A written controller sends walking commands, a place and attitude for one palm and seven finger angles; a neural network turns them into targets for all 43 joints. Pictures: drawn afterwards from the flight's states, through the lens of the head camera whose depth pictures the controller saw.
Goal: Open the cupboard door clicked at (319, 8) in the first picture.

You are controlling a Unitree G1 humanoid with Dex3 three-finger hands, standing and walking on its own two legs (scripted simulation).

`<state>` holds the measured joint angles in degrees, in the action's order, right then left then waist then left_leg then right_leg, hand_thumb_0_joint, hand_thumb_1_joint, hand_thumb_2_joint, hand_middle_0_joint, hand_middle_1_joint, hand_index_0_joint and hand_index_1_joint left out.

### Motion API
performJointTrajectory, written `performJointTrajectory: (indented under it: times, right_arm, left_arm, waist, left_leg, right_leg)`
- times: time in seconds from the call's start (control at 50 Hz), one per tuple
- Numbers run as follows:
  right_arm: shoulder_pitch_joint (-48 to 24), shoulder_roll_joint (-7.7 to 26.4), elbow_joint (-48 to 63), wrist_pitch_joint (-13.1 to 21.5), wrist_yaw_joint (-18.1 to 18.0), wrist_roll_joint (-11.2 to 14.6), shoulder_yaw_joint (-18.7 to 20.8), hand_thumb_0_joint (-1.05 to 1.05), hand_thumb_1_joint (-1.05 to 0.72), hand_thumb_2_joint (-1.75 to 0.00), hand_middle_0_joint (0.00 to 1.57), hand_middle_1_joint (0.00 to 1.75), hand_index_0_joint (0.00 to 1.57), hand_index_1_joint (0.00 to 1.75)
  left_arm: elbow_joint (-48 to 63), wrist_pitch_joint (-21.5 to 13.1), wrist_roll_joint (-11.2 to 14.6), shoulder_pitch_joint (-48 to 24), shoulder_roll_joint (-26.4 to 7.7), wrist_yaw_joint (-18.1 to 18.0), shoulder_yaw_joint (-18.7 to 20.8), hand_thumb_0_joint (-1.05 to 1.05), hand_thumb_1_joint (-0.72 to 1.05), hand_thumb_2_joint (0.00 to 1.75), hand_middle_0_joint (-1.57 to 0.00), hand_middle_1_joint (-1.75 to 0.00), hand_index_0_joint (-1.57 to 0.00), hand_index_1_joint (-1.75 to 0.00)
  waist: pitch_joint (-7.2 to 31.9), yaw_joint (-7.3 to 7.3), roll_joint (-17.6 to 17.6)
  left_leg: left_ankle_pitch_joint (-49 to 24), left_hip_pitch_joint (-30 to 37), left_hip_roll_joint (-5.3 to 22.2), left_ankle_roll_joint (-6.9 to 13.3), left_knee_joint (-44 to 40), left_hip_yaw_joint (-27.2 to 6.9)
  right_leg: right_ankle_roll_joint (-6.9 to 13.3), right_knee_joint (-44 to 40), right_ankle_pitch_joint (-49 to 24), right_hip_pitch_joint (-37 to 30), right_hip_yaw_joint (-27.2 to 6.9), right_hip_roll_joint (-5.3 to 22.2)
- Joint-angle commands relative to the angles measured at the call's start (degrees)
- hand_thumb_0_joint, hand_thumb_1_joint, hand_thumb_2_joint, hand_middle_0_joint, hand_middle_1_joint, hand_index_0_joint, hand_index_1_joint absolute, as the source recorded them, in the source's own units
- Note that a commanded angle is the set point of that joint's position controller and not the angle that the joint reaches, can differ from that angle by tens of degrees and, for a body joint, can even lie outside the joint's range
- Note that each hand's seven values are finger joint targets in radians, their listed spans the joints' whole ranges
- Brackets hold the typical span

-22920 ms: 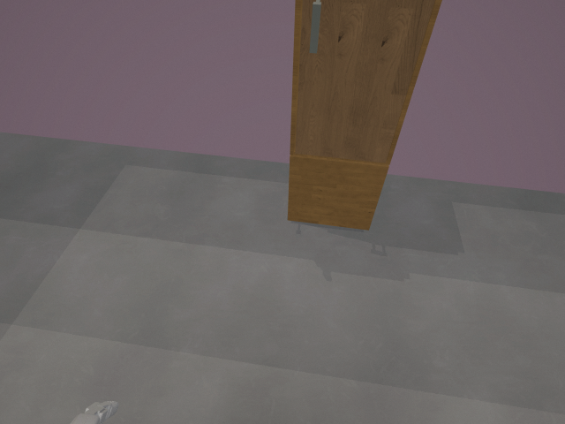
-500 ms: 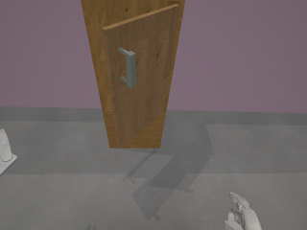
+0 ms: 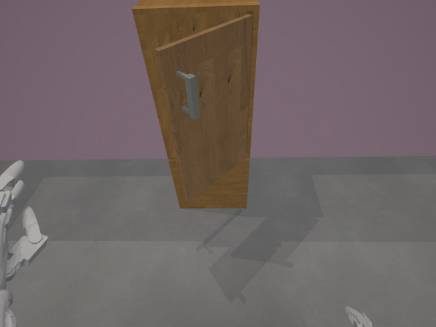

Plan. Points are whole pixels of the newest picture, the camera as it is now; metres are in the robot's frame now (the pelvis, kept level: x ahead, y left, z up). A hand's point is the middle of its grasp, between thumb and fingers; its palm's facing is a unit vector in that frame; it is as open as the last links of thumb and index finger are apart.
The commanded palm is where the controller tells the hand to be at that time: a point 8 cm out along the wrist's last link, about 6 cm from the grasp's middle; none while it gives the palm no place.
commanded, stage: stop stepping back and stand still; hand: left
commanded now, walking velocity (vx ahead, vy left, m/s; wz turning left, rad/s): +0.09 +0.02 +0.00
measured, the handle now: (187, 95) +0.66 +0.12 +0.11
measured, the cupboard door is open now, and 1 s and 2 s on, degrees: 46 46 46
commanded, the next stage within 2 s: let the arm hang, fingers relaxed in 1.18 s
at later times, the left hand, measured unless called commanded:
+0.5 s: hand (23, 233) +0.22 +0.30 +0.14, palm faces +0.38 -0.80 -0.46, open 7.4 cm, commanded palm +0.15 +0.34 +0.17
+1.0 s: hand out of the picture +0.17 +0.32 +0.14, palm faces +0.42 -0.79 -0.44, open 7.4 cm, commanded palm +0.12 +0.35 +0.17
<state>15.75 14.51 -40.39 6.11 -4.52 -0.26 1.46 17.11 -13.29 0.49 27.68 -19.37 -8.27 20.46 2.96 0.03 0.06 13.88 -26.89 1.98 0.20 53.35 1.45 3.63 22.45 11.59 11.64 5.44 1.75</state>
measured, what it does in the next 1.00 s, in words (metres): steps on the spot: left foot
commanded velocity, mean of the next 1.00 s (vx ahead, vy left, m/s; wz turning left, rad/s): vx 0.00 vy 0.00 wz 0.00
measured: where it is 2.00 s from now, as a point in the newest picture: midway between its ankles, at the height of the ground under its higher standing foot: outside the picture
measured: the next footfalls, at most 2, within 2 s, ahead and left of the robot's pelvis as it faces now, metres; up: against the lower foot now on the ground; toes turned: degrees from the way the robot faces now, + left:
left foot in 0.18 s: +0.03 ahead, +0.16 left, +0.00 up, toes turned +3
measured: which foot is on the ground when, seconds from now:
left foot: up 0.00-0.16, down 0.18-1.00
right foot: down 0.00-1.00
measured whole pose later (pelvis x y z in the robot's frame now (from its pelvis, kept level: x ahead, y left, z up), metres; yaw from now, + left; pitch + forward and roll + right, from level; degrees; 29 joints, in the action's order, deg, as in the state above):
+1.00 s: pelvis -0.03 +0.06 -0.01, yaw -1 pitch -2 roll -1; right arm 12.7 12.4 -35.0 6.2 -3.9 0.2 -0.4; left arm 24.6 -12.3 1.7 31.0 -21.1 -8.6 22.2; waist -2.0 0.2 -0.3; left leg 12.5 -12.3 0.8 1.4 26.2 3.5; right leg -0.1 23.0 8.9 12.5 3.5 0.7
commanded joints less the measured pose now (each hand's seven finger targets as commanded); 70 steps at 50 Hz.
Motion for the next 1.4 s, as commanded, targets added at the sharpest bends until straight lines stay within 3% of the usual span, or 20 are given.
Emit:
performJointTrajectory:
  times: [0.0, 0.06, 0.1, 0.12, 0.16, 0.18, 0.2, 0.22, 0.26, 0.34, 0.38, 0.5, 0.74, 0.96, 1.04, 1.24, 1.26, 1.28, 1.32, 1.38]
  right_arm:
    - [-8.63, 3.57, 11.16, 4.41, -1.05, -0.33, 1.82, 0.00, -0.90, -0.90, 0.20, 0.30, 0.20, 0.30]
    - [-8.15, 2.96, 11.92, 4.52, -1.06, -0.17, 1.69, 0.00, -0.90, -0.90, 0.20, 0.30, 0.20, 0.30]
    - [-6.78, 3.24, 12.69, 4.30, -0.97, -0.17, 1.73, 0.00, -0.90, -0.90, 0.20, 0.30, 0.20, 0.30]
    - [-6.46, 4.25, 12.98, 4.10, -0.95, -0.09, 2.18, 0.00, -0.90, -0.90, 0.20, 0.30, 0.20, 0.30]
    - [-6.90, 6.18, 13.48, 3.79, -0.60, 0.33, 2.93, 0.00, -0.90, -0.90, 0.20, 0.30, 0.20, 0.30]
    - [-6.77, 5.87, 13.52, 4.06, -0.03, 0.50, 2.71, 0.00, -0.90, -0.90, 0.20, 0.30, 0.20, 0.30]
    - [-6.31, 5.32, 12.39, 4.38, 0.09, 0.25, 2.44, 0.00, -0.90, -0.90, 0.20, 0.30, 0.20, 0.30]
    - [-7.02, 4.71, 11.90, 4.46, 0.00, -0.24, 1.63, 0.00, -0.90, -0.90, 0.20, 0.30, 0.20, 0.30]
    - [-7.33, 4.80, 11.79, 4.99, 0.35, -0.14, 1.18, 0.00, -0.90, -0.90, 0.20, 0.30, 0.20, 0.30]
    - [-6.79, 4.31, 12.49, 4.24, 1.24, 0.60, 1.30, 0.00, -0.90, -0.90, 0.20, 0.30, 0.20, 0.30]
    - [-6.95, 3.62, 12.60, 3.63, 1.47, 0.66, 1.06, 0.00, -0.90, -0.90, 0.20, 0.30, 0.20, 0.30]
    - [-8.73, 3.32, 14.00, 2.57, 0.72, 0.42, 0.25, 0.00, -0.90, -0.90, 0.20, 0.30, 0.20, 0.30]
    - [-8.37, 4.34, 14.04, 2.91, 0.49, 0.61, 0.83, 0.00, -0.90, -0.90, 0.20, 0.30, 0.20, 0.30]
    - [-8.83, 4.43, 13.94, 3.38, -0.05, 0.20, 0.94, 0.00, -0.90, -0.90, 0.20, 0.30, 0.20, 0.30]
    - [-8.20, 4.46, 13.55, 3.27, 0.08, 0.26, 0.93, 0.00, -0.90, -0.90, 0.20, 0.30, 0.20, 0.30]
    - [-8.02, 4.53, 13.70, 3.66, -0.02, 0.22, 0.82, 0.00, -0.90, -0.90, 0.20, 0.30, 0.20, 0.30]
    - [-11.56, 11.57, -2.40, 7.60, 5.14, 0.72, 2.79, 0.00, -0.90, -0.90, 0.20, 0.30, 0.20, 0.30]
    - [-6.23, 12.82, -2.82, 1.73, 5.67, 0.23, 3.11, 0.00, -0.90, -0.90, 0.20, 0.30, 0.20, 0.30]
    - [-6.13, 11.78, -1.42, -0.83, 5.25, -0.32, 2.79, 0.00, -0.90, -0.90, 0.20, 0.30, 0.20, 0.30]
    - [-7.93, 12.13, -1.93, -2.40, 5.03, -1.16, 2.00, 0.00, -0.90, -0.90, 0.20, 0.30, 0.20, 0.30]
  left_arm:
    - [15.82, -4.30, 0.50, -0.79, -15.59, -2.21, 11.05, 0.00, 0.90, 0.90, -0.20, -0.30, -0.20, -0.30]
    - [17.85, -3.52, 1.13, 2.88, -14.84, -2.98, 12.22, 0.00, 0.90, 0.90, -0.20, -0.30, -0.20, -0.30]
    - [19.81, -3.46, 1.59, 2.81, -13.89, -3.28, 11.77, 0.00, 0.90, 0.90, -0.20, -0.30, -0.20, -0.30]
    - [21.03, -3.54, 1.78, 1.85, -13.16, -3.17, 10.89, 0.00, 0.90, 0.90, -0.20, -0.30, -0.20, -0.30]
    - [21.77, -3.81, 1.71, 1.24, -12.53, -2.87, 9.87, 0.00, 0.90, 0.90, -0.20, -0.30, -0.20, -0.30]
    - [22.26, -3.85, 1.54, 0.32, -13.12, -2.64, 10.08, 0.00, 0.90, 0.90, -0.20, -0.30, -0.20, -0.30]
    - [19.52, -3.71, 1.28, 0.98, -13.21, -2.43, 10.67, 0.00, 0.90, 0.90, -0.20, -0.30, -0.20, -0.30]
    - [20.26, -3.51, 0.91, -0.11, -14.05, -2.07, 10.62, 0.00, 0.90, 0.90, -0.20, -0.30, -0.20, -0.30]
    - [22.46, -3.66, 0.21, -3.05, -14.74, -1.63, 10.31, 0.00, 0.90, 0.90, -0.20, -0.30, -0.20, -0.30]
    - [18.95, -3.42, 1.21, 0.91, -12.85, -1.21, 9.42, 0.00, 0.90, 0.90, -0.20, -0.30, -0.20, -0.30]
    - [19.80, -3.34, 1.67, 1.73, -13.27, -1.33, 9.98, 0.00, 0.90, 0.90, -0.20, -0.30, -0.20, -0.30]
    - [21.91, -3.19, 2.13, 2.96, -14.22, -1.39, 11.93, 0.00, 0.90, 0.90, -0.20, -0.30, -0.20, -0.30]
    - [19.01, -2.32, 1.95, 2.96, -11.89, -1.16, 9.26, 0.00, 0.90, 0.90, -0.20, -0.30, -0.20, -0.30]
    - [18.80, -2.49, 1.29, 0.64, -12.62, -1.59, 9.44, 0.00, 0.90, 0.90, -0.20, -0.30, -0.20, -0.30]
    - [17.01, -2.18, 1.27, 0.84, -11.51, -1.52, 8.46, 0.00, 0.90, 0.90, -0.20, -0.30, -0.20, -0.30]
    - [19.22, -2.25, 1.03, 0.42, -12.50, -1.66, 8.92, 0.00, 0.90, 0.90, -0.20, -0.30, -0.20, -0.30]
    - [-27.02, 4.78, -1.79, -3.50, -2.16, 5.38, -16.58, 0.00, 0.90, 0.90, -0.20, -0.30, -0.20, -0.30]
    - [-28.72, 10.62, -2.11, -4.24, -3.10, 7.37, -13.07, 0.00, 0.90, 0.90, -0.20, -0.30, -0.20, -0.30]
    - [-29.35, 12.45, -2.24, -5.68, -2.54, 7.91, -13.11, 0.00, 0.90, 0.90, -0.20, -0.30, -0.20, -0.30]
    - [-37.66, 12.25, -2.84, -8.62, -4.29, 8.06, -14.33, 0.00, 0.90, 0.90, -0.20, -0.30, -0.20, -0.30]
  waist:
    - [-0.05, 1.16, 12.29]
    - [2.90, 1.17, 9.91]
    - [4.12, 0.14, 5.11]
    - [4.01, -0.27, 0.71]
    - [3.57, 0.17, -10.71]
    - [2.62, 0.51, -9.67]
    - [0.90, -0.04, -10.75]
    - [-1.38, -0.30, -15.44]
    - [-3.32, -0.19, -15.35]
    - [1.04, -0.67, 0.93]
    - [3.39, -1.08, 3.02]
    - [3.58, 0.01, -6.86]
    - [1.69, 0.05, -2.88]
    - [-1.05, 0.29, -4.22]
    - [-0.72, 0.13, -1.64]
    - [0.86, 0.40, -3.60]
    - [-5.83, -3.03, -3.19]
    - [-3.22, -2.23, -5.39]
    - [-2.09, -1.58, -6.69]
    - [-0.09, -0.08, 3.05]
  left_leg:
    - [3.59, -0.80, -1.09, 1.25, -15.96, 5.00]
    - [3.63, 7.26, -2.27, 1.53, -25.33, 6.00]
    - [-0.43, 13.99, -2.24, 1.69, -31.43, 5.07]
    - [-2.44, 17.58, 0.28, 2.40, -33.59, 1.72]
    - [-13.22, 23.61, 10.64, 6.11, -33.11, -11.61]
    - [-18.42, 23.23, 12.57, 6.94, -34.09, -12.54]
    - [-21.31, 20.83, 11.27, 6.56, -33.41, -10.28]
    - [-22.71, 17.94, 10.23, 5.99, -33.41, -7.80]
    - [-22.26, 14.57, 8.28, 4.35, -31.53, -4.13]
    - [-14.00, 10.23, 2.16, 0.70, -23.92, -0.38]
    - [-11.91, 11.95, 0.33, -0.41, -21.65, 0.22]
    - [-19.75, 14.45, 4.23, 0.58, -32.16, -3.10]
    - [-7.46, 10.58, 2.75, 0.31, -33.45, -2.23]
    - [4.84, 7.88, 1.90, 0.82, -35.84, -3.03]
    - [4.52, 8.56, 1.52, 0.82, -34.83, -2.78]
    - [2.69, 8.06, 1.73, 0.83, -36.42, -3.45]
    - [-6.96, 6.36, 4.01, 0.68, -27.83, -5.73]
    - [-10.03, 7.75, 5.49, 1.34, -29.47, -6.13]
    - [-6.47, 2.88, 7.63, 3.67, -31.39, -8.62]
    - [-5.83, 3.11, 7.00, 4.74, -31.51, -10.38]
  right_leg:
    - [1.47, -11.31, 9.05, -6.96, -15.70, 12.89]
    - [2.91, -6.18, 2.06, -8.48, -14.08, 11.64]
    - [0.92, -1.56, -0.73, -7.02, -11.78, 8.25]
    - [-0.58, 2.26, -1.02, -4.27, -10.38, 6.17]
    - [-3.68, 11.65, 2.36, 6.06, -4.99, 0.07]
    - [-4.37, 13.73, 9.06, 8.18, -3.51, -1.08]
    - [-4.24, 12.44, 10.29, 7.24, -2.08, -2.03]
    - [-4.12, 11.36, 8.76, 5.97, -1.00, -1.32]
    - [-3.87, 7.12, 3.13, 1.76, -1.17, -1.18]
    - [-1.33, 3.14, -21.74, -7.09, -10.92, 3.47]
    - [0.36, 2.20, -27.38, -6.65, -13.45, 6.84]
    - [-3.79, 5.62, -14.27, -6.34, -5.24, -0.34]
    - [-3.96, 0.80, -10.44, -7.26, -6.54, 0.54]
    - [-3.90, -3.66, 0.36, -4.78, -7.73, 0.55]
    - [-3.87, -5.11, 1.27, -4.01, -8.52, 0.75]
    - [-4.20, -3.15, -2.07, -6.88, -6.59, -0.35]
    - [-3.02, 3.38, -1.82, 6.50, -3.33, 2.53]
    - [-2.34, 2.71, -0.51, 6.77, -6.80, 4.04]
    - [-2.04, 9.82, 5.41, 5.08, -4.83, 1.37]
    - [-1.24, 10.18, 4.27, 1.42, -6.20, 1.05]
